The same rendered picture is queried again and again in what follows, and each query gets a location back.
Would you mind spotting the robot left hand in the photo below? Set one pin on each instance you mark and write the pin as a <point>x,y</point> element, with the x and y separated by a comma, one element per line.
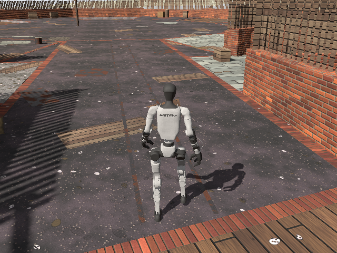
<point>146,146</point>

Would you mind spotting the robot left foot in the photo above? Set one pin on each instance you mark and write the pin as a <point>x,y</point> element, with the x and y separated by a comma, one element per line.
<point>158,216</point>

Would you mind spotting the robot left forearm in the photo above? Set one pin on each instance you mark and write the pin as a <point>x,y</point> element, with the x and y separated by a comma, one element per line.
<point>145,136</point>

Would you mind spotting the robot right shin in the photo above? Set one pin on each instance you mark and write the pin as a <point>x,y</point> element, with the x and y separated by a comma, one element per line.
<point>182,182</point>

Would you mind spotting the robot right forearm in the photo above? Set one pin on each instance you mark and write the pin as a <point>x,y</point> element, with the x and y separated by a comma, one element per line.
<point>194,143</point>

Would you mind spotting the robot right hand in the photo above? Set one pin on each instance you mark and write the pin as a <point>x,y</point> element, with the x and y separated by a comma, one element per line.
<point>198,159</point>

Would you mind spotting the robot right upper arm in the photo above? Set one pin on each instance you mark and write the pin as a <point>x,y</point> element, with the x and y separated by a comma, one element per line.
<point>187,120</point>

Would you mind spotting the robot left upper arm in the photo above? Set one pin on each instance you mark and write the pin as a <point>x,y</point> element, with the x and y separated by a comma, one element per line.
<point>149,119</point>

